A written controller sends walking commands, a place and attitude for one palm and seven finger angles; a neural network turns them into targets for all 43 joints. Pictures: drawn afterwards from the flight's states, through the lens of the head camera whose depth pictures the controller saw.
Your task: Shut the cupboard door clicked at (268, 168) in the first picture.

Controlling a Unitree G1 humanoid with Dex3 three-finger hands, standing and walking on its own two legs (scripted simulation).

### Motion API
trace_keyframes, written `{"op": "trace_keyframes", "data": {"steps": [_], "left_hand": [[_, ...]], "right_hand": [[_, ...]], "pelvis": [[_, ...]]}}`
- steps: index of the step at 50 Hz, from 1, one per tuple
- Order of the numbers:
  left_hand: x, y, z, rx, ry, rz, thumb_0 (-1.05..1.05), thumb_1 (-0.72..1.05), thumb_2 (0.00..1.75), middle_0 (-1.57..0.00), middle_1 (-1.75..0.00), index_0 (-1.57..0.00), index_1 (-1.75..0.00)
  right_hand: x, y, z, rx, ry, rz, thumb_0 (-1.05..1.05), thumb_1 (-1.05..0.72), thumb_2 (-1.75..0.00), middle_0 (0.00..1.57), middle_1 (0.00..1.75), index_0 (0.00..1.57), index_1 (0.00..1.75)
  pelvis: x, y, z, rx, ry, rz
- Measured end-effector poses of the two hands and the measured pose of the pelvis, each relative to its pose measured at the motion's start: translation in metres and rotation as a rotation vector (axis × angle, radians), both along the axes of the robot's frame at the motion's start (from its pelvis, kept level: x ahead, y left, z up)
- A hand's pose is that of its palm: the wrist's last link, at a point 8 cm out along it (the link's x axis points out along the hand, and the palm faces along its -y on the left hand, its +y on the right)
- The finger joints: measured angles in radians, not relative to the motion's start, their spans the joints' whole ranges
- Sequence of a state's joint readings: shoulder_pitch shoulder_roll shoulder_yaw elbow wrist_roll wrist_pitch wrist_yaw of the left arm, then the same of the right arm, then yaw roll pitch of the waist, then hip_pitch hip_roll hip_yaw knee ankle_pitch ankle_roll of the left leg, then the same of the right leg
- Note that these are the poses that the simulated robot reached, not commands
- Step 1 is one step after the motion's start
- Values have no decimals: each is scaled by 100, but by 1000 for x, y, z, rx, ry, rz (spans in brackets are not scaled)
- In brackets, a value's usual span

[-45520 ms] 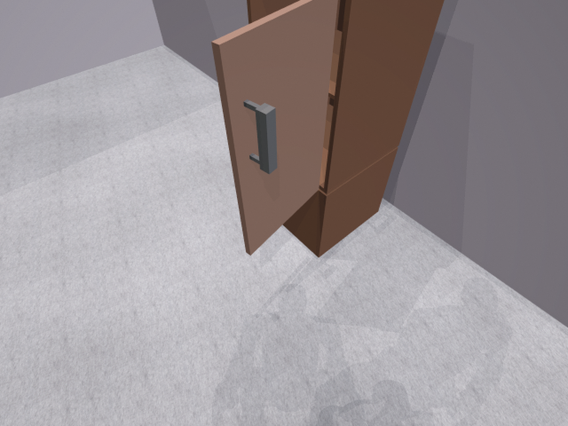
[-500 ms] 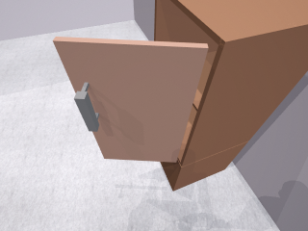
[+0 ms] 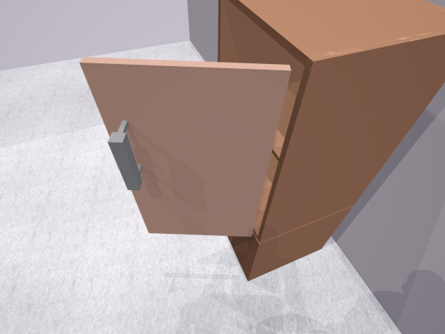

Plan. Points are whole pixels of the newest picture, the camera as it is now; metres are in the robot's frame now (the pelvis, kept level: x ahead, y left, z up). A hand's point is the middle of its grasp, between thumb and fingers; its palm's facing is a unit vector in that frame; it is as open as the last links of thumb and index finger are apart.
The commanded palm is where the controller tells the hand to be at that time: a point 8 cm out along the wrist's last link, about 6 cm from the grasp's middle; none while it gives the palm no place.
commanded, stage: raise the hand and make a fist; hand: left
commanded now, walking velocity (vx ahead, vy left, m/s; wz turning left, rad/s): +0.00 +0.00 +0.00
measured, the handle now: (129, 156) +0.43 +0.22 +0.06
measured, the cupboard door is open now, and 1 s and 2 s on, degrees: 66 66 66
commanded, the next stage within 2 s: bring the fist close to the handle in 1.94 s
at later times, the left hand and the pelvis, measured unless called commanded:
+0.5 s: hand out of the picture +0.08 +0.18 -0.06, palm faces +0.17 -0.98 -0.04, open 5.9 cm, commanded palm +0.10 +0.22 -0.03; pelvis -0.06 -0.04 -0.08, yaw +4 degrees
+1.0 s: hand (98, 313) +0.15 +0.20 +0.01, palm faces +0.06 -1.00 -0.04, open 3.6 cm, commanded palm +0.12 +0.25 +0.02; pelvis -0.05 +0.00 -0.06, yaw +2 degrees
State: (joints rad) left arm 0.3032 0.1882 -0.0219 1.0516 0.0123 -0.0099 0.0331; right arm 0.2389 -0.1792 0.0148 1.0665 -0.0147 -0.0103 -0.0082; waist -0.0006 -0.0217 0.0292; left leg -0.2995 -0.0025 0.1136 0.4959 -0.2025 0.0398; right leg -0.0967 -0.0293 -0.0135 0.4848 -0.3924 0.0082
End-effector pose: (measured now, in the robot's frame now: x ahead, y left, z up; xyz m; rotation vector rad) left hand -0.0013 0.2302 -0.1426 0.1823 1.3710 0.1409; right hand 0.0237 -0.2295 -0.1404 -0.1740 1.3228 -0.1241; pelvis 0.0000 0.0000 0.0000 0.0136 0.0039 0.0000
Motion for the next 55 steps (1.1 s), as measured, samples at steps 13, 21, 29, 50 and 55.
{"op": "trace_keyframes", "data": {"steps": [13, 21, 29, 50, 55], "left_hand": [[171, -13, 160, -12, -1260, -20, 1, 91, 90, -26, -37, -27, -37], [92, -14, 96, -158, -1255, -80, 1, 90, 90, -39, -51, -40, -51], [65, 2, 123, -16, -1466, -64, 2, 90, 90, -53, -67, -54, -67], [128, 26, 156, -105, -1389, -116, 2, 90, 90, -91, -109, -92, -109], [132, 18, 149, -186, -1340, -164, 2, 90, 90, -101, -119, -102, -119]], "right_hand": [[83, -32, 25, -37, -614, 58, 1, -91, -90, 21, 30, 20, 30], [137, -50, 32, -72, -788, 173, 1, -91, -90, 21, 30, 20, 30], [144, -32, 8, -76, -829, 259, 1, -91, -90, 20, 30, 20, 30], [70, -8, 1, -82, -581, 119, 1, -90, -90, 21, 30, 20, 30], [93, 5, 17, -89, -666, 141, 1, -90, -90, 21, 30, 20, 30]], "pelvis": [[-27, -16, -26, -2, 99, 49], [-50, -40, -69, -4, 177, 49], [-66, -42, -94, -74, 166, 84], [-48, 5, -64, -69, 186, 48], [-52, 13, -63, -79, 173, 50]]}}
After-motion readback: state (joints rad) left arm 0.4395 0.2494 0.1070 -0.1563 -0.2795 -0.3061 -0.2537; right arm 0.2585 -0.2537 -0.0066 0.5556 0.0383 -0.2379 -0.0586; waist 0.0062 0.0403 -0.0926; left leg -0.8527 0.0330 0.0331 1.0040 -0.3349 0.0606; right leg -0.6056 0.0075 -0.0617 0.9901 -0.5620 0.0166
